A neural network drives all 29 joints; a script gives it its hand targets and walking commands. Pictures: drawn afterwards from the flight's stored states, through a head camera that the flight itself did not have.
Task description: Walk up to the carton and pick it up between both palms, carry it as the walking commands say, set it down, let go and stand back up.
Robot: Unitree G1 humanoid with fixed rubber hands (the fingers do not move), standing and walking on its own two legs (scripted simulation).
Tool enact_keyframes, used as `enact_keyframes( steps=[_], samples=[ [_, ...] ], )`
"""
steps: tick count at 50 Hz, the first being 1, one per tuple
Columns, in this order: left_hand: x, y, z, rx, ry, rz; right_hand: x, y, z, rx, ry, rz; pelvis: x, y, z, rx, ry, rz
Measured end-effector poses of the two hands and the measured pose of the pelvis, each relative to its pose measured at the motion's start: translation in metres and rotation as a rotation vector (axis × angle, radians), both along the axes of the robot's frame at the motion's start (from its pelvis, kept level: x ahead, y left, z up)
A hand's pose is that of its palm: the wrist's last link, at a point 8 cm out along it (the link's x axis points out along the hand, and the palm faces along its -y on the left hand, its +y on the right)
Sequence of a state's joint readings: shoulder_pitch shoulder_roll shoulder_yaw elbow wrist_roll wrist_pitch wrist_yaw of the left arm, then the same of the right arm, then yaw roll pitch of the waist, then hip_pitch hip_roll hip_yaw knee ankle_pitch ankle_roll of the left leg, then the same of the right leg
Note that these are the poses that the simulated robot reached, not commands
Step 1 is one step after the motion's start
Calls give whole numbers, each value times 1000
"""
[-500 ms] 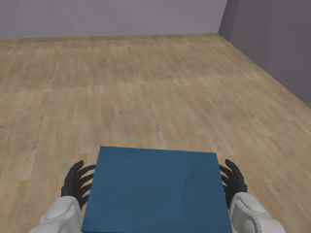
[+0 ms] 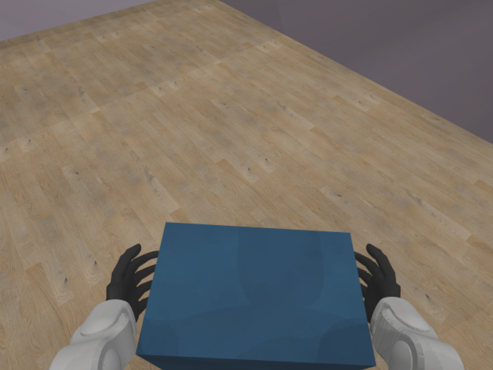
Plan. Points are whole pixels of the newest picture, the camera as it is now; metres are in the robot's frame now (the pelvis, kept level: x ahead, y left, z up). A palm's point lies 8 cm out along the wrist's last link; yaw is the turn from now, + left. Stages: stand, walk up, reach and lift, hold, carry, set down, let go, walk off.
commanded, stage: carry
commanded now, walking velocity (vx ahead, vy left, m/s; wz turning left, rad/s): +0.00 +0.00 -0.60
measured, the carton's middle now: (251, 309) +0.23 -0.01 +0.00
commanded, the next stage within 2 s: none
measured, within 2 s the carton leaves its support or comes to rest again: neither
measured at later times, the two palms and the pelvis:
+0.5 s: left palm (138, 319) +0.20 +0.12 +0.10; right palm out of the picture +0.10 -0.21 +0.11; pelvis -0.06 +0.01 +0.02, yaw -15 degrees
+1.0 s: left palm out of the picture +0.11 +0.08 +0.09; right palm out of the picture +0.01 -0.26 +0.09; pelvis -0.14 -0.02 +0.01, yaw -20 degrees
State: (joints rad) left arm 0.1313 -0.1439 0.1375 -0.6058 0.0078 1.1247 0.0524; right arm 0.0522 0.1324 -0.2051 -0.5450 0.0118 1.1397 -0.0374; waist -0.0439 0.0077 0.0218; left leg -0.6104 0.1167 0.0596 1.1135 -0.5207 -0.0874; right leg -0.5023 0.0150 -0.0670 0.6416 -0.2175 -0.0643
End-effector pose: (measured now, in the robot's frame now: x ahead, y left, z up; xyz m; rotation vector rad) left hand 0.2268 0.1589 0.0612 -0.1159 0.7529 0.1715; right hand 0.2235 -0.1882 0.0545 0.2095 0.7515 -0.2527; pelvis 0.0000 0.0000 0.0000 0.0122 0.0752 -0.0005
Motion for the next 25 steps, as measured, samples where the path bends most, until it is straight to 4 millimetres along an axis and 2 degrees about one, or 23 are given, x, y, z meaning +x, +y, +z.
enact_keyframes(
  steps=[5, 12, 16, 20, 25],
  samples=[
    [-22, 1, -1, -14, -10, 19, -17, 1, 2, -7, -11, 12, -15, -3, -1, -5, 7, -20],
    [-44, 19, 9, -46, -75, 42, -33, 19, 23, -52, -75, 47, -37, 8, 2, 3, 21, -64],
    [-51, 20, 23, -44, -72, 1, -56, 20, 33, -53, -72, 5, -43, 17, 12, -33, -3, -141],
    [-42, 5, 41, -43, -78, -98, -85, 8, 42, -58, -70, -87, -49, 20, 22, -77, -14, -207],
    [-31, -37, 42, -65, -100, -247, -119, -25, 55, -102, -87, -214, -65, 11, 21, -90, -9, -262]
  ],
)
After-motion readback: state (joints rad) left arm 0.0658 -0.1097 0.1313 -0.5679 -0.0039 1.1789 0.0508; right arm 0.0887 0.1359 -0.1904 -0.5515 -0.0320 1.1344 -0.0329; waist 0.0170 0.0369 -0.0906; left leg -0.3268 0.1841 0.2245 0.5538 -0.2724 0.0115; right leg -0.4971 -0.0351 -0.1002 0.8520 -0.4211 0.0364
